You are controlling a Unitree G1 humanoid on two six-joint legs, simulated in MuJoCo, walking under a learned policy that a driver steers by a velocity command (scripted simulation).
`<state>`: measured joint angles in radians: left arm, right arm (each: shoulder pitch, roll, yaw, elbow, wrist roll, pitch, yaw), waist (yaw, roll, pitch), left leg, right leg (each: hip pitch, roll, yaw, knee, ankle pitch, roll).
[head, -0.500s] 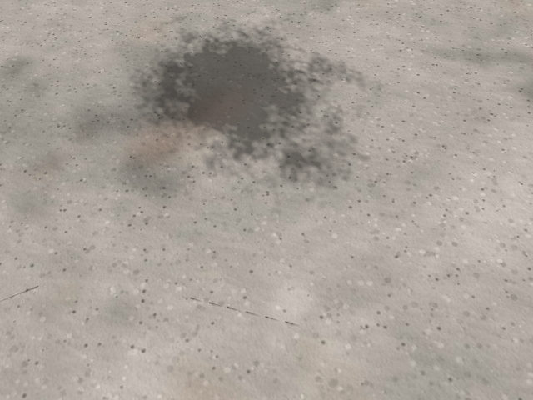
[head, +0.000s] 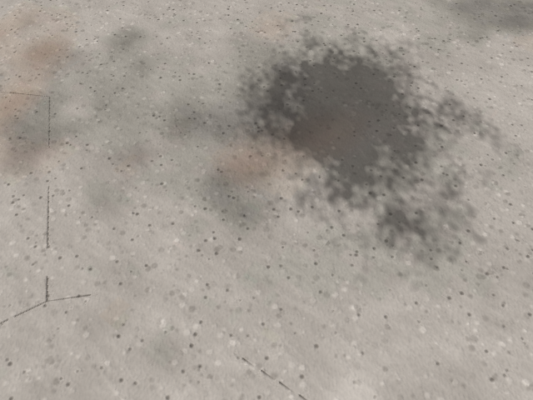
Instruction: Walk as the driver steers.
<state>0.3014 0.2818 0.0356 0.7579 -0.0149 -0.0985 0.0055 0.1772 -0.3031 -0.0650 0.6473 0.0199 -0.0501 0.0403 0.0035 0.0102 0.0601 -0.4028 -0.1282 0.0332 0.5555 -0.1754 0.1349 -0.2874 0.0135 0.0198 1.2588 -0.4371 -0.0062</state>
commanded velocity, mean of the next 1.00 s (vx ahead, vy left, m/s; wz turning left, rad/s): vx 0.50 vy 0.00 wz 0.35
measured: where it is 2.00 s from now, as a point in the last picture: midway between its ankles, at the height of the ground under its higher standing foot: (237, 198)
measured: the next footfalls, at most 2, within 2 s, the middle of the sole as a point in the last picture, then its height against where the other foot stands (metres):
right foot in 0.34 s outside the picture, level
left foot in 0.84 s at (207, 358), level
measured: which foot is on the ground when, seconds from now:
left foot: down 0.00-0.36, up 0.38-0.82, down 0.84-1.00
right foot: up 0.00-0.32, down 0.34-0.86, up 0.88-1.00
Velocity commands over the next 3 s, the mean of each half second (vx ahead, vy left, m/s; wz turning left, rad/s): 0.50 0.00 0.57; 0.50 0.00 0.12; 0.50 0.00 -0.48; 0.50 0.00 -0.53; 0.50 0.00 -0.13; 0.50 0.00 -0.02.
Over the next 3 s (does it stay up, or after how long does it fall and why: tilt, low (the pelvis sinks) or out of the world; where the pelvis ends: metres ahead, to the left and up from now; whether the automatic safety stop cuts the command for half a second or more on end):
stays up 1.59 0.02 0.01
